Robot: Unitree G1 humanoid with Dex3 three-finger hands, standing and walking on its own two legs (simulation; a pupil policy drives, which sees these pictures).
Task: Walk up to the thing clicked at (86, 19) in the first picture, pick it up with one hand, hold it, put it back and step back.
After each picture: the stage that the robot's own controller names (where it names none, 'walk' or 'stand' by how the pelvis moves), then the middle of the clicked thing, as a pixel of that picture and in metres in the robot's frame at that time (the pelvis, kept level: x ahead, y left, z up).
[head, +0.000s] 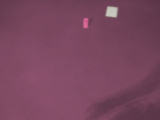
stand; (85, 23) +1.82 -0.06 -0.72
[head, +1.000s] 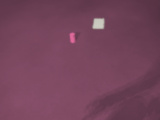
walk; (72, 37) +1.68 +0.25 -0.71
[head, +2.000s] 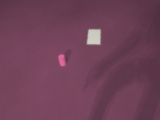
walk; (62, 60) +1.13 +0.31 -0.72
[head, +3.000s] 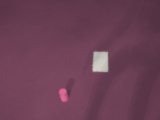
walk; (63, 95) +0.74 +0.24 -0.72
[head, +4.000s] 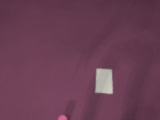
walk; out of the picture +0.50 +0.20 -0.71
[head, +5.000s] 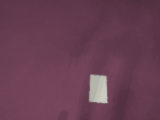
stand; out of the picture +0.37 +0.18 -0.71
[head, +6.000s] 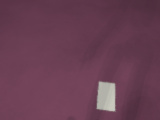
stand; out of the picture +0.36 +0.17 -0.72
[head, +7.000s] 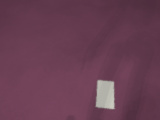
stand; out of the picture +0.38 +0.19 -0.73
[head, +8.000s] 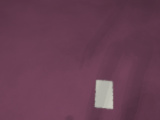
stand; out of the picture +0.36 +0.20 -0.73
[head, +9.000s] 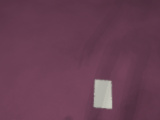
stand; out of the picture +0.35 +0.20 -0.73
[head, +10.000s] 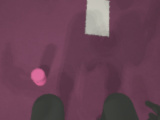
go down; (39, 77) +0.42 +0.20 -0.41
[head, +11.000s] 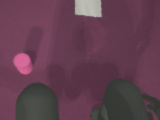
go down; (23, 64) +0.44 +0.23 -0.31
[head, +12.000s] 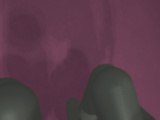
close in; out of the picture +0.42 +0.26 -0.23
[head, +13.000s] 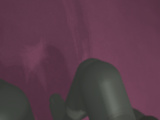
close; out of the picture +0.42 +0.28 -0.22
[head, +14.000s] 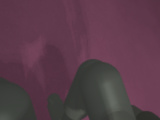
lift; out of the picture +0.41 +0.28 -0.23
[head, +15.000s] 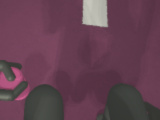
lift; (15, 84) +0.32 +0.24 -0.09
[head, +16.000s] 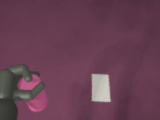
hold; (34, 93) +0.33 +0.17 +0.03
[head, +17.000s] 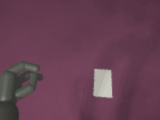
go down; out of the picture +0.19 +0.08 -0.66
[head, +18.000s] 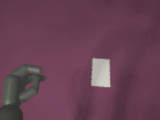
stand; out of the picture +0.26 +0.08 -0.68
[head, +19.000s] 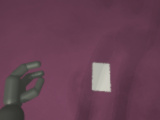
stand; out of the picture +0.26 +0.11 -0.69
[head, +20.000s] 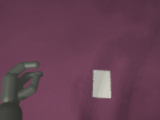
stand; out of the picture +0.28 +0.13 -0.70
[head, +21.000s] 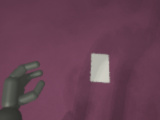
stand; out of the picture +0.30 +0.14 -0.66
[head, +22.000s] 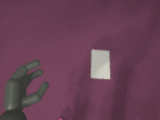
stand; out of the picture +0.32 +0.16 -0.62
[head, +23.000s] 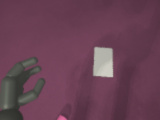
stand; out of the picture +0.32 +0.17 -0.62
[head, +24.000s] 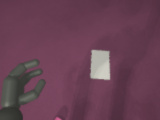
stand; out of the picture +0.32 +0.17 -0.63
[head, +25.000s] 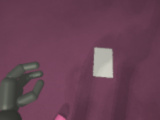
stand; out of the picture +0.33 +0.18 -0.62
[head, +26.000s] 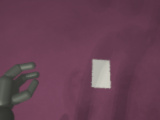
stand; out of the picture +0.32 +0.18 -0.67
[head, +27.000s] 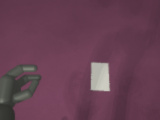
stand; out of the picture +0.32 +0.19 -0.69
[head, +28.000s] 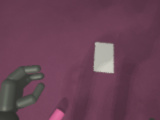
close; (55, 119) +0.34 +0.19 -0.60
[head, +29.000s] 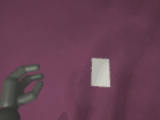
stand; out of the picture +0.32 +0.18 -0.67
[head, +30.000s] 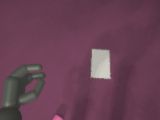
stand; out of the picture +0.33 +0.19 -0.64
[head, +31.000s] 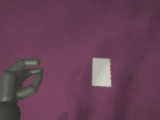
stand; out of the picture +0.33 +0.18 -0.65
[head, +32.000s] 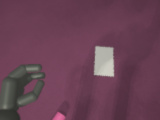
close; out of the picture +0.34 +0.19 -0.62
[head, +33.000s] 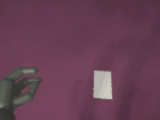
close; out of the picture +0.32 +0.19 -0.70
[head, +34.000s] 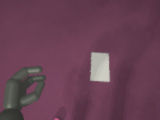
stand; out of the picture +0.33 +0.19 -0.65
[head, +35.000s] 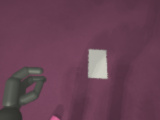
close; out of the picture +0.33 +0.19 -0.64
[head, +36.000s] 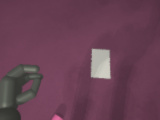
close; out of the picture +0.34 +0.19 -0.63
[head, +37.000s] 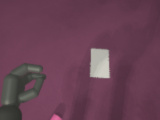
close; out of the picture +0.34 +0.19 -0.64
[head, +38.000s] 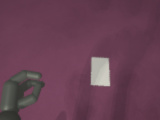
close; out of the picture +0.33 +0.19 -0.66
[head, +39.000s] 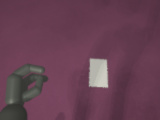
crouch; out of the picture +0.33 +0.20 -0.68
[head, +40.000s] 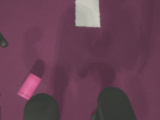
lower; (29, 86) +0.39 +0.21 -0.41
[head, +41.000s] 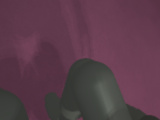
lower; out of the picture +0.36 +0.27 -0.26
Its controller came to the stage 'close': yes
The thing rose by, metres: 0.69
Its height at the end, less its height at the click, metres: -0.02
